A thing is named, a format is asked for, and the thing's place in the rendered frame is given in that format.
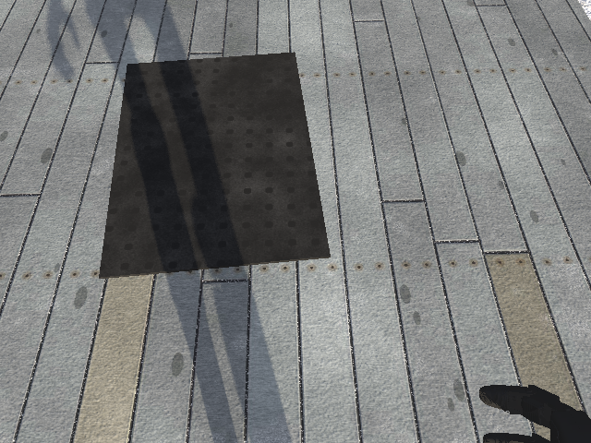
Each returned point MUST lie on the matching right robot hand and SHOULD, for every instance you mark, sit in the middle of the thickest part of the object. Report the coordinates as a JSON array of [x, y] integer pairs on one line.
[[541, 407]]

